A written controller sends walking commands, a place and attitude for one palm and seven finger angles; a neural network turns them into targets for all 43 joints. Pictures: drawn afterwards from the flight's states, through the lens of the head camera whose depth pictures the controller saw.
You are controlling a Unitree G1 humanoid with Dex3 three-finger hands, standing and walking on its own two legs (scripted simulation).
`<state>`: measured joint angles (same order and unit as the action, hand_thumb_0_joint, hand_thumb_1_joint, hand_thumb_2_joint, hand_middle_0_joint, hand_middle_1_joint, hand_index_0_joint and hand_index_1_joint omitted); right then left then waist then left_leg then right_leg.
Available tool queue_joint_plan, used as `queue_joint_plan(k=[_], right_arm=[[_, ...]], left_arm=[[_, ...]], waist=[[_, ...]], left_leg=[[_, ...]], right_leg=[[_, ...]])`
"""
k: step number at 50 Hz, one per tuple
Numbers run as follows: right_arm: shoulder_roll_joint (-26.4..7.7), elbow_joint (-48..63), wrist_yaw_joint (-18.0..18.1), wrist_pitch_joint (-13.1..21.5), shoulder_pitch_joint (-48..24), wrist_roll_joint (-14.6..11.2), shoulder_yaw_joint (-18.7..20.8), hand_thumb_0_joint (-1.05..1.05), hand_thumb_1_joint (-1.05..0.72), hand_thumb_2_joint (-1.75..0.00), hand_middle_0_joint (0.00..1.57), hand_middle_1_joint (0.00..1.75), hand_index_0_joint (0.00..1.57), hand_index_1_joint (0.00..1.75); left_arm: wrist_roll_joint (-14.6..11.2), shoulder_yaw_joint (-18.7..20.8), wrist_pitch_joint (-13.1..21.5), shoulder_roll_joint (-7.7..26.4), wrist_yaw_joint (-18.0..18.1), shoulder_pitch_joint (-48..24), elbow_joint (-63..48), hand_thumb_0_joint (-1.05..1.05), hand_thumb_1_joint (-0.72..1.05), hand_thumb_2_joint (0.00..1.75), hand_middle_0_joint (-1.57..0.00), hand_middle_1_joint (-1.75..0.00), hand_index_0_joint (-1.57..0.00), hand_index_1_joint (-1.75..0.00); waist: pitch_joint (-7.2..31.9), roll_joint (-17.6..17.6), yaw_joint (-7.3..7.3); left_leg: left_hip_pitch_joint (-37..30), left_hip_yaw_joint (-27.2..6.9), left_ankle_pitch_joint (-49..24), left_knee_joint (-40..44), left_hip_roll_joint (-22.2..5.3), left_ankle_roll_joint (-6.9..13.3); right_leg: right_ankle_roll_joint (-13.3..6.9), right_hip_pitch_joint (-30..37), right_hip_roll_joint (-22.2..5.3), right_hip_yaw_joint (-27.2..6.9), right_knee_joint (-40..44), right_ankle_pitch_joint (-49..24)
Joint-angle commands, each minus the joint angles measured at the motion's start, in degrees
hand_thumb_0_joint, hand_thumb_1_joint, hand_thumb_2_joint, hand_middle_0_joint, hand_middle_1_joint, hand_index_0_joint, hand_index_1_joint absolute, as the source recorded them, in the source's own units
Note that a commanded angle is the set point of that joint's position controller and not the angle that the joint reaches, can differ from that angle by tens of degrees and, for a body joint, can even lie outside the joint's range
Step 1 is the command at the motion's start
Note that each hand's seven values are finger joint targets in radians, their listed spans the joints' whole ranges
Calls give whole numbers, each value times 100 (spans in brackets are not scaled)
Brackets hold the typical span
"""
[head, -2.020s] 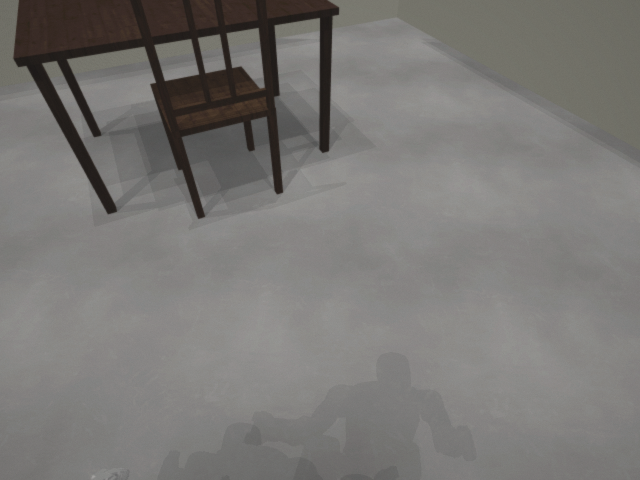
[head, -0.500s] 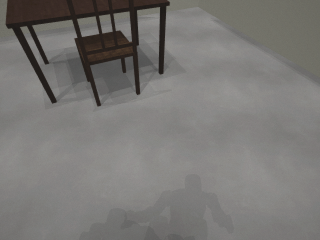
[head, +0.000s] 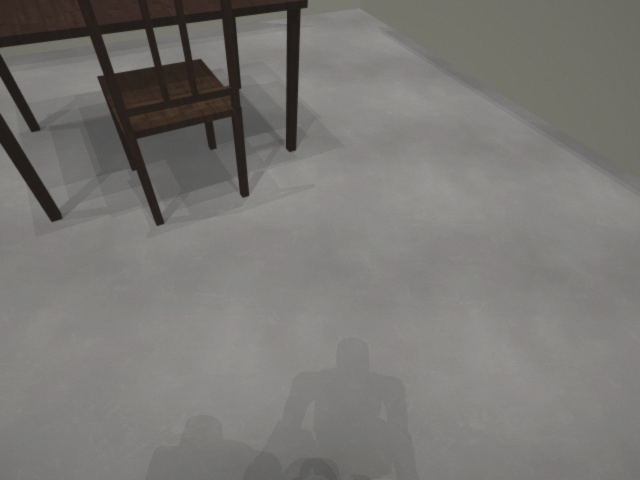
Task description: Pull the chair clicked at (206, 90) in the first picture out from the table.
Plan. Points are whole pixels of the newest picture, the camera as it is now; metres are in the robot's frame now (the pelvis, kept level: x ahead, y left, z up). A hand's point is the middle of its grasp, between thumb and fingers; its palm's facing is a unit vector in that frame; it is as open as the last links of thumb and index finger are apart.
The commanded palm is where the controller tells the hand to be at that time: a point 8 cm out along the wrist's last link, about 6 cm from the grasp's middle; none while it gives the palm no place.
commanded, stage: walk to a spot facing it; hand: left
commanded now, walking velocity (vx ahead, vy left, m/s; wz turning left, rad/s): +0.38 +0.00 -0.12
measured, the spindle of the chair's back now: (152, 43) +1.26 +0.54 -0.05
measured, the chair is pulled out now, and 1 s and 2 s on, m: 0.00 0.00 0.00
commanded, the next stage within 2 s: turn to face it in 1.28 s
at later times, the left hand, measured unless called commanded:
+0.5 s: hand (225, 402) +0.27 +0.15 -0.18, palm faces +0.00 -0.98 -0.17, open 7.2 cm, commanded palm none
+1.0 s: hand (249, 265) +0.54 +0.15 -0.17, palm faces -0.12 -0.98 -0.17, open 7.3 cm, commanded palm none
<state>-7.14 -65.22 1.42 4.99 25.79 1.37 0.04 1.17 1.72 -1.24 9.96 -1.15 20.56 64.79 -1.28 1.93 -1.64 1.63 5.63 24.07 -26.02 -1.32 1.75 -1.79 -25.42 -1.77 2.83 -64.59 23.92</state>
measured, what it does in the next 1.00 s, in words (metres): walks ahead: right foot, then left foot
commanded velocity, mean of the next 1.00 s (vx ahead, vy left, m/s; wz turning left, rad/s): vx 0.38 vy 0.00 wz -0.09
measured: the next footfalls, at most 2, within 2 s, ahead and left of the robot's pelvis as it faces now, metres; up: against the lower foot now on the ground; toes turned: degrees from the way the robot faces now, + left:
right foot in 0.24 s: +0.27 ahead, -0.14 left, +0.00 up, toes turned -10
left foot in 0.62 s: +0.38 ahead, +0.10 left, +0.00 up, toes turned +9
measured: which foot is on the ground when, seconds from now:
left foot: down 0.00-0.24, up 0.26-0.60, down 0.62-1.00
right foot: up 0.00-0.22, down 0.24-0.62, up 0.64-1.00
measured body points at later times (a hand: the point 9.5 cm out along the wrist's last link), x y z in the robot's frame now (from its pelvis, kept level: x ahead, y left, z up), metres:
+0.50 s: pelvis +0.22 -0.03 +0.00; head +0.22 -0.01 +0.45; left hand +0.27 +0.20 -0.16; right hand +0.25 -0.27 -0.14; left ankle +0.27 +0.10 -0.69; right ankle +0.23 -0.13 -0.73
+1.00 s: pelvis +0.46 -0.02 +0.00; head +0.49 -0.03 +0.45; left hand +0.54 +0.20 -0.15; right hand +0.33 -0.21 -0.15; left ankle +0.35 +0.10 -0.73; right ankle +0.56 -0.17 -0.70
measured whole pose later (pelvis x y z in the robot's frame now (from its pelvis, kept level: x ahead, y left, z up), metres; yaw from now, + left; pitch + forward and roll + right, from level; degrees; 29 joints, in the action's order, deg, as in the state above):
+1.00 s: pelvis +0.46 -0.02 +0.00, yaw -7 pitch +1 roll +1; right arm -6.7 -66.0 0.6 4.2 25.6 1.6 2.2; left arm 1.4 3.6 -0.4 10.2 -1.9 10.3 59.4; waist -4.1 0.6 -2.1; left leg -2.6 15.2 20.6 -18.5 -3.9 -1.9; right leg -0.8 -31.3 -6.4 6.5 -40.8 10.9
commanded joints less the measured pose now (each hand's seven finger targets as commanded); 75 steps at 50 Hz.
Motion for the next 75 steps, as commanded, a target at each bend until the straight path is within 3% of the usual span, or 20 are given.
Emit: queue_joint_plan(k=[1, 5, 10, 11, 12, 13, 16, 19, 29, 31, 32, 34, 38, 48, 51, 52, 54, 60, 72, 75], right_arm=[[-784, -118, 141, 98, 707, -31, 163, 0, -90, -90, 20, 30, 20, 30], [-745, -253, 145, 82, 816, -18, 167, 0, -90, -90, 20, 30, 20, 30], [-1044, -244, 107, 13, 438, -72, 280, 0, -90, -90, 20, 30, 20, 30], [-864, -184, 34, 9, 486, -123, 268, 0, -90, -90, 20, 30, 20, 30], [-427, -33, 8, 42, 784, -195, 220, 0, -90, -90, 20, 30, 20, 30], [-466, 135, -3, 13, 389, -189, 244, 0, -90, -90, 20, 30, 20, 30], [-383, 373, -91, -164, -287, -19, 282, 0, -90, -90, 20, 30, 20, 30], [-176, 297, -135, -361, 198, 16, 275, 0, -90, -90, 20, 30, 20, 30], [-634, 750, -254, -182, -329, 6, 403, 0, -90, -90, 20, 30, 20, 30], [-1644, 541, -151, -99, 807, 137, 614, 0, -90, -90, 20, 30, 20, 30], [-1562, 462, -79, -120, 821, 117, 567, 0, -90, -90, 20, 30, 20, 30], [-1150, 700, -44, -71, 0, 49, 433, 0, -90, -90, 20, 30, 20, 30], [-803, 607, 2, 92, -291, -1, 361, 0, -90, -90, 20, 30, 20, 30], [-841, 107, -17, 6, 275, 38, 371, 0, -90, -90, 20, 30, 20, 30], [-962, 55, -17, -40, 81, 6, 388, 0, -90, -90, 20, 30, 20, 30], [-955, 78, -42, -35, -9, -37, 391, 0, -90, -90, 20, 30, 20, 30], [-432, 412, -100, -19, 80, -153, 291, 0, -90, -90, 20, 30, 20, 30], [-213, 314, -142, -310, -217, 16, 326, 0, -90, -90, 20, 30, 20, 30], [-451, 994, -316, -330, -1590, -12, 279, 0, -90, -90, 20, 30, 20, 30], [-1152, 803, -235, -314, -296, 63, 434, 0, -90, -90, 20, 30, 20, 30]], left_arm=[[25, 89, 234, 186, -88, -1137, -938, 0, 90, 90, -20, -30, -20, -30], [-32, 49, 274, 53, -107, -1681, -1122, 0, 90, 90, -20, -30, -20, -30], [49, 226, 358, 518, 9, 301, -562, 0, 90, 90, -20, -30, -20, -30], [99, 346, 444, 960, 73, 1046, -352, 0, 90, 90, -20, -30, -20, -30], [62, 480, 468, 1516, 148, 1380, -293, 0, 90, 90, -20, -30, -20, -30], [-54, 509, 440, 1665, 153, 1195, -357, 0, 90, 90, -20, -30, -20, -30], [-4, 257, 465, 849, 234, -248, -720, 0, 90, 90, -20, -30, -20, -30], [64, 190, 521, 683, 246, -606, -748, 0, 90, 90, -20, -30, -20, -30], [34, 288, 418, 822, 103, -374, -741, 0, 90, 90, -20, -30, -20, -30], [-39, 175, 417, 211, 26, -369, -1005, 0, 90, 90, -20, -30, -20, -30], [31, 199, 422, 441, 65, -750, -1140, 0, 90, 90, -20, -30, -20, -30], [39, 248, 444, 484, -6, -792, -1032, 0, 90, 90, -20, -30, -20, -30], [76, 239, 284, 268, -39, -397, -771, 0, 90, 90, -20, -30, -20, -30], [34, 178, 292, 104, -85, -1545, -1043, 0, 90, 90, -20, -30, -20, -30], [63, 253, 385, 322, -55, -517, -728, 0, 90, 90, -20, -30, -20, -30], [91, 349, 449, 575, -24, 371, -445, 0, 90, 90, -20, -30, -20, -30], [1, 573, 501, 1656, 118, 1485, -179, 0, 90, 90, -20, -30, -20, -30], [41, 213, 574, 487, 214, -373, -545, 0, 90, 90, -20, -30, -20, -30], [29, 207, 534, 789, 249, -46, -429, 0, 90, 90, -20, -30, -20, -30], [-42, 260, 436, 876, 244, -57, -604, 0, 90, 90, -20, -30, -20, -30]], waist=[[-973, -873, 2], [-929, -973, -52], [117, -796, 941], [644, -285, 1195], [1229, 918, 1060], [1179, 664, 1011], [-277, -21, 352], [-178, 91, -168], [-387, -373, -263], [-191, -2609, -603], [-183, -2094, -629], [-434, -884, -234], [-155, -769, 125], [-532, -912, -104], [-20, -850, 444], [431, -594, 850], [1401, 1225, 987], [-53, 244, 38], [-429, 423, 206], [529, -544, -397]], left_leg=[[-324, -890, -3097, 1555, -1417, 724], [-112, -257, -4049, 1604, -1239, 595], [209, 202, -5746, -1024, -1131, 308], [1318, 173, -4204, -2625, -878, 161], [2797, 180, 175, -4768, -36, -41], [3067, -413, 680, -5625, -135, 121], [3094, -742, -224, -5325, -808, 79], [2365, -484, -300, -4102, -885, -114], [420, 378, -788, -700, -402, -272], [-455, -2833, 944, 1411, -2366, 563], [-288, -3473, 1081, 1751, -2635, 823], [203, -2617, 572, 1668, -2381, 769], [255, -696, -1760, 1524, -1709, 535], [-177, 339, -3037, 1291, -1664, 491], [-138, 629, -4519, -119, -1508, 294], [494, 815, -4351, -1319, -1283, 116], [3140, 391, 788, -4904, -120, -187], [2817, -393, -728, -4356, -906, -202], [2425, 262, -1299, -1273, -471, -117], [209, -208, -3160, -379, -524, 211]], right_leg=[[106, -1791, -401, 119, 314, -783], [-36, -678, -131, 603, 2246, -1288], [-417, 2108, 353, 758, 3074, -1573], [-681, 3439, -413, -134, 3312, -1533], [-1439, 4257, -2178, -2867, 3965, -1432], [-1638, 3699, -2522, -3493, 4756, -713], [-1143, 1053, -2065, -2281, 5239, 382], [-817, 105, -1594, -1005, 5351, -162], [-485, -115, -919, -221, 4302, 476], [38, -1362, 214, 727, 834, 777], [-20, -1700, 39, 14, -291, 776], [-21, -1892, -438, -274, -838, -215], [204, -1304, -587, -175, -301, -996], [69, -628, -339, 524, 2651, -1367], [-164, 909, 121, 841, 3175, -1322], [-275, 2244, 94, 725, 3349, -1568], [-1258, 4163, -2519, -3199, 4498, -1977], [-604, 913, -1646, -646, 5249, -1258], [-340, 2019, -1608, 637, 4553, -3638], [164, 1377, -1133, 1173, 1880, -3498]])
